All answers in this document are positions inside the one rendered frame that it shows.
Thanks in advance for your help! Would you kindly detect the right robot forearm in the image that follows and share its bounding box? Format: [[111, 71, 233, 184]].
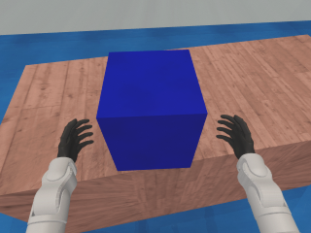
[[236, 153, 300, 233]]

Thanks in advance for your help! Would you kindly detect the pedestal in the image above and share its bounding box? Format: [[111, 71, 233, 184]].
[[0, 34, 311, 233]]

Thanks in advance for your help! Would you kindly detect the left robot forearm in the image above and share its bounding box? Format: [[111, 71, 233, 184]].
[[25, 156, 78, 233]]

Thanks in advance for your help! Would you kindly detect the right robot hand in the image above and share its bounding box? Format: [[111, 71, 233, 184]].
[[216, 115, 255, 159]]

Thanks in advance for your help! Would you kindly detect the left robot hand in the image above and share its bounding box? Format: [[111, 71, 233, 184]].
[[57, 118, 94, 163]]

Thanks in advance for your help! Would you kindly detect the carton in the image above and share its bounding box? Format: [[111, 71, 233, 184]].
[[96, 50, 208, 171]]

